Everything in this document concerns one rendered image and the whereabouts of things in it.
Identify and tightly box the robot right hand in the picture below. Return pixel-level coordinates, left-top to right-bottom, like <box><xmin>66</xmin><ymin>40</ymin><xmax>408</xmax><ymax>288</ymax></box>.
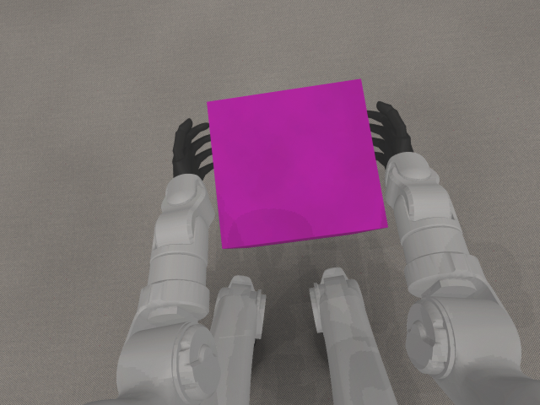
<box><xmin>367</xmin><ymin>101</ymin><xmax>413</xmax><ymax>169</ymax></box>

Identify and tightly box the carton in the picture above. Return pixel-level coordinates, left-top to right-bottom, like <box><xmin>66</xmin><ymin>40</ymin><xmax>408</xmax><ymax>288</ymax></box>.
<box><xmin>207</xmin><ymin>79</ymin><xmax>388</xmax><ymax>249</ymax></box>

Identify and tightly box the robot left hand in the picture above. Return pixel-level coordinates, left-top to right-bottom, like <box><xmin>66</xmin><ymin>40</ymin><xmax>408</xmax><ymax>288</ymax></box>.
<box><xmin>172</xmin><ymin>118</ymin><xmax>213</xmax><ymax>181</ymax></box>

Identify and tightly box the robot left forearm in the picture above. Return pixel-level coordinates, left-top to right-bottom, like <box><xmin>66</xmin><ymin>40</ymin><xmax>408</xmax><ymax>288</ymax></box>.
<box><xmin>116</xmin><ymin>174</ymin><xmax>215</xmax><ymax>389</ymax></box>

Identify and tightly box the robot right forearm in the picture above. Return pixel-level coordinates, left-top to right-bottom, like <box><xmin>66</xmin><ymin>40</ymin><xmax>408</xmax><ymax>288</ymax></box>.
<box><xmin>385</xmin><ymin>152</ymin><xmax>521</xmax><ymax>364</ymax></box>

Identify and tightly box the left robot thigh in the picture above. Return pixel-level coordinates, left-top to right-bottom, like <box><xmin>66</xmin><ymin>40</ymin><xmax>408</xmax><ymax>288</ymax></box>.
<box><xmin>200</xmin><ymin>283</ymin><xmax>266</xmax><ymax>405</ymax></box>

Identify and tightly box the robot left shin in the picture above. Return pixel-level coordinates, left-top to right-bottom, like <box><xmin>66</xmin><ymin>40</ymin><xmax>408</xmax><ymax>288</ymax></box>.
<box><xmin>213</xmin><ymin>275</ymin><xmax>255</xmax><ymax>314</ymax></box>

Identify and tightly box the left robot upper arm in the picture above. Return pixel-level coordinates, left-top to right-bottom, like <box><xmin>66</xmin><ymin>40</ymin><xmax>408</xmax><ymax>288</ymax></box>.
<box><xmin>84</xmin><ymin>321</ymin><xmax>221</xmax><ymax>405</ymax></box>

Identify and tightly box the right robot upper arm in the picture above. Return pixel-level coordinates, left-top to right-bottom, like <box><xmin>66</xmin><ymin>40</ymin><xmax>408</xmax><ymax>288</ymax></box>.
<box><xmin>405</xmin><ymin>296</ymin><xmax>540</xmax><ymax>405</ymax></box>

